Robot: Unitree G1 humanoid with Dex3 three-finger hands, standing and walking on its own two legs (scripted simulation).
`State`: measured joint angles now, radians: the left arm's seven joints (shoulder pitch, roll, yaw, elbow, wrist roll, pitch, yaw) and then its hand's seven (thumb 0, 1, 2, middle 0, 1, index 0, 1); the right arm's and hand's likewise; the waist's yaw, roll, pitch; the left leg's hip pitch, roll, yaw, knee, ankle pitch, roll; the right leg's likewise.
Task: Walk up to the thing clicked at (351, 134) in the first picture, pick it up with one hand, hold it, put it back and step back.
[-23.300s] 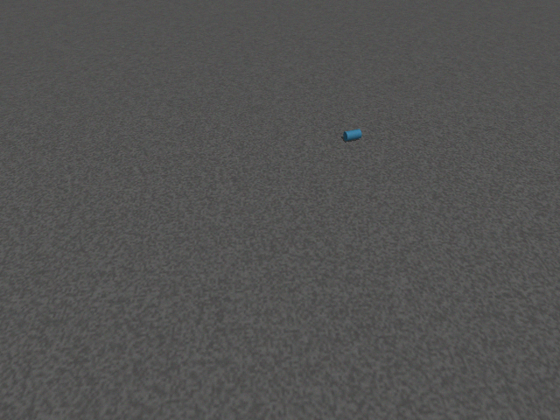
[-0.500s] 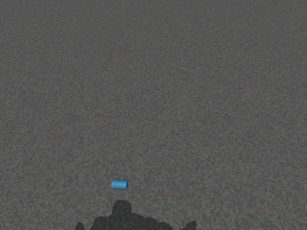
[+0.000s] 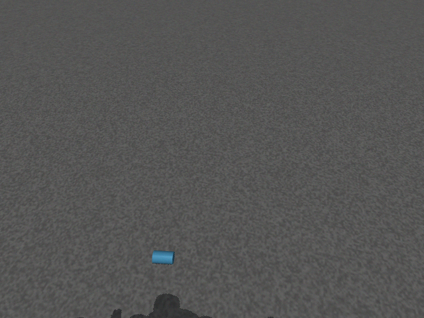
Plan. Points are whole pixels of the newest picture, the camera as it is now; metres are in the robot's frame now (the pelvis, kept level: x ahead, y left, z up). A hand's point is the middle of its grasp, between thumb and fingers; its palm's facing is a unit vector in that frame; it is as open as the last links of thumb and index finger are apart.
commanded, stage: walk up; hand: left
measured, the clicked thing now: (163, 257) +0.51 +0.24 -0.74
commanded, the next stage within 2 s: stand in 0.30 s
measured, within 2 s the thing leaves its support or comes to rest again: neither
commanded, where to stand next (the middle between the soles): +0.11 +0.03 m, yaw -3 degrees
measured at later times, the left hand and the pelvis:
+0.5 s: hand out of the picture +0.09 +0.26 -0.15, palm faces +0.00 -0.95 -0.33, open 7.4 cm; pelvis +0.02 +0.01 +0.01, yaw +0 degrees
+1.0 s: hand out of the picture +0.13 +0.26 -0.14, palm faces +0.00 -0.94 -0.35, open 7.4 cm; pelvis +0.05 +0.01 +0.01, yaw +0 degrees
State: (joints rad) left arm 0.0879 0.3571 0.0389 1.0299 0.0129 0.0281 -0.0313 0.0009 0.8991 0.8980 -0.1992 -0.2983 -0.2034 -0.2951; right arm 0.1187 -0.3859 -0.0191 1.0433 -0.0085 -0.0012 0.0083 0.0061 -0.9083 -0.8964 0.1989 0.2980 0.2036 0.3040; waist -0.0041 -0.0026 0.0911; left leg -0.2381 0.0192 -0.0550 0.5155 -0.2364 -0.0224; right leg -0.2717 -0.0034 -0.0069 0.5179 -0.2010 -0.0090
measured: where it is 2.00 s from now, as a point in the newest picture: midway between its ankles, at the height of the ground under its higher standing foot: outside the picture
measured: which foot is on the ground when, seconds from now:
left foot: down 0.00-1.00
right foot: down 0.00-1.00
